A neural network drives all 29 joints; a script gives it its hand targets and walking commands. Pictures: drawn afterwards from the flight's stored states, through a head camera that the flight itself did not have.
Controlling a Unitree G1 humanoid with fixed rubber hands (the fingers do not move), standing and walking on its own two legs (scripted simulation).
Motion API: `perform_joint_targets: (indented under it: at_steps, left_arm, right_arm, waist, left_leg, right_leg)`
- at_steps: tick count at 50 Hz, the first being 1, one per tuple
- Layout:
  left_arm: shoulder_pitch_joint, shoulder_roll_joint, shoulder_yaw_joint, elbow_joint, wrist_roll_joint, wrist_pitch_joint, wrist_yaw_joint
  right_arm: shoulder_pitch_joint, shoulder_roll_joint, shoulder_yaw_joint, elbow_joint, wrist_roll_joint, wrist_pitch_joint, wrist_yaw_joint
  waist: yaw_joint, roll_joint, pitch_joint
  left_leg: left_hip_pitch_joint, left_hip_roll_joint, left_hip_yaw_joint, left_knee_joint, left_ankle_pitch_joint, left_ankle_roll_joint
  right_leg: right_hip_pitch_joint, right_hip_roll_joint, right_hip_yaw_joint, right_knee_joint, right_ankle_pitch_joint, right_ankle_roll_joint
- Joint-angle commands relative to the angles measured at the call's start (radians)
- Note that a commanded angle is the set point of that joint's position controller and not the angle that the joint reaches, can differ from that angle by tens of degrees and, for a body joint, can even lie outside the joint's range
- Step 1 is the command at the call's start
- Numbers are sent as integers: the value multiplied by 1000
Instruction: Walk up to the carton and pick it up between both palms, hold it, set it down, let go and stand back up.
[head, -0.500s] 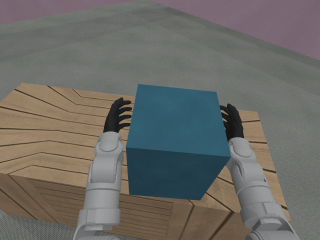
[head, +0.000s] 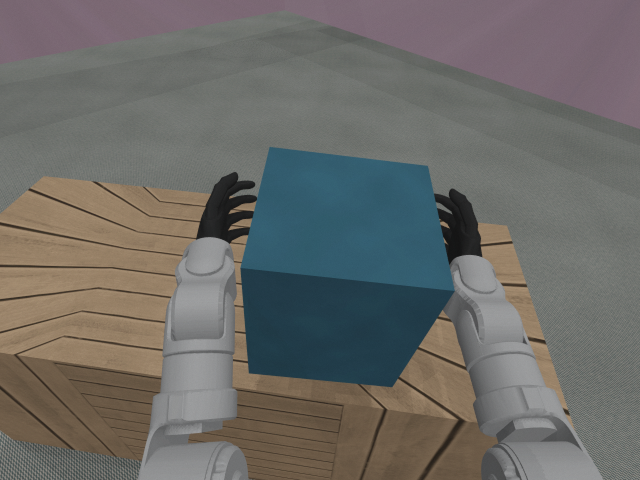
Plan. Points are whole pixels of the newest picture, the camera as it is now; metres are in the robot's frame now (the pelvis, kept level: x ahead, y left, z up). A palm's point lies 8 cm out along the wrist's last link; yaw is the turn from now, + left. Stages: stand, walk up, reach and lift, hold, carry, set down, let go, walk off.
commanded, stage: reach and lift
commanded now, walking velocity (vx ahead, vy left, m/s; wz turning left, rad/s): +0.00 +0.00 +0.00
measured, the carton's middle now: (334, 274) +0.38 -0.01 +0.08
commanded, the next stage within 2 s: hold in 0.78 s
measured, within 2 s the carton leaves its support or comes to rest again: neither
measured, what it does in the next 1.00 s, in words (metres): stands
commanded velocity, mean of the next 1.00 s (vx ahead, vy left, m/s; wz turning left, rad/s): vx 0.00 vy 0.00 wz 0.00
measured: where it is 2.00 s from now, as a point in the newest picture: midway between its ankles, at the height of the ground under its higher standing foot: outside the picture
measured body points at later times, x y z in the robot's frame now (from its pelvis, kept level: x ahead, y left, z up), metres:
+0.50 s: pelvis +0.00 +0.00 +0.00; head -0.04 +0.03 +0.45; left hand +0.37 +0.15 +0.18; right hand +0.38 -0.16 +0.17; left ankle +0.00 +0.11 -0.75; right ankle +0.02 -0.11 -0.75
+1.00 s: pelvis -0.01 +0.00 +0.00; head -0.06 +0.02 +0.44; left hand +0.36 +0.15 +0.20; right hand +0.37 -0.15 +0.19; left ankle +0.00 +0.11 -0.75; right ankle +0.02 -0.11 -0.75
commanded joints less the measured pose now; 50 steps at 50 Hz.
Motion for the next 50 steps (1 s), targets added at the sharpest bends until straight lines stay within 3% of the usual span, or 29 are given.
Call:
perform_joint_targets:
  at_steps: [1, 9, 10, 11, 12, 20, 25, 31, 39, 44, 47, 50]
  left_arm:
    - [-560, -483, -478, -82, -113, -22, -132]
    - [-570, -482, -496, -121, -115, -3, -128]
    - [-593, -476, -521, -157, -132, 1, -114]
    - [-592, -489, -543, -145, -136, 4, -103]
    - [-587, -494, -542, -149, -138, 7, -100]
    - [-625, -470, -443, -53, -88, 53, -129]
    - [-669, -484, -453, -61, -97, 52, -139]
    - [-686, -498, -485, -83, -117, 31, -118]
    - [-679, -473, -420, -48, -89, 55, -122]
    - [-684, -486, -461, -153, -109, 77, -112]
    - [-686, -481, -480, -196, -116, 100, -112]
    - [-692, -457, -444, -148, -88, 130, -133]
  right_arm:
    - [-757, 540, 438, -331, 71, -94, 104]
    - [-772, 530, 458, -363, 94, -88, 99]
    - [-915, 536, 527, -443, 122, -100, 100]
    - [-874, 537, 527, -422, 130, -93, 94]
    - [-883, 539, 533, -423, 132, -89, 91]
    - [-811, 511, 384, -243, 77, -47, 102]
    - [-868, 517, 366, -265, 83, -57, 102]
    - [-925, 529, 424, -321, 111, -71, 97]
    - [-933, 529, 422, -272, 110, -55, 101]
    - [-974, 560, 509, -355, 179, -41, 83]
    - [-962, 564, 535, -373, 210, -13, 64]
    - [-914, 545, 470, -298, 175, 20, 65]
  waist:
    - [-17, 34, -391]
    - [-17, 48, -396]
    - [58, 43, -486]
    - [18, 44, -471]
    - [34, 46, -464]
    - [-23, 34, -310]
    - [-43, 62, -369]
    - [-25, 58, -444]
    - [14, 25, -384]
    - [45, 52, -490]
    - [39, 56, -476]
    - [9, 40, -337]
  left_leg:
    - [35, -27, 23, -26, 244, -37]
    - [63, -23, 19, -14, 291, -45]
    - [72, -21, 9, 21, 387, -43]
    - [85, -22, 6, 27, 399, -47]
    - [77, -23, 4, 26, 393, -47]
    - [20, -14, 32, -62, 141, -25]
    - [47, -22, 30, -32, 208, -43]
    - [93, -25, 14, 10, 325, -50]
    - [47, -19, 27, -27, 252, -20]
    - [106, -24, 20, 27, 412, -28]
    - [117, -29, 22, 36, 438, -35]
    - [65, -23, 41, -17, 279, -26]
  right_leg:
    - [195, 33, -15, 29, 260, 58]
    - [188, 39, -19, 28, 265, 53]
    - [222, 41, -18, 43, 324, 46]
    - [211, 44, -12, 40, 340, 49]
    - [207, 43, -15, 39, 329, 49]
    - [151, 25, -18, -2, 112, 52]
    - [184, 28, -31, 10, 172, 54]
    - [184, 43, -38, 29, 250, 55]
    - [186, 38, -22, 17, 185, 51]
    - [230, 45, -10, 32, 281, 49]
    - [218, 44, -9, 30, 283, 55]
    - [171, 35, -12, 0, 127, 52]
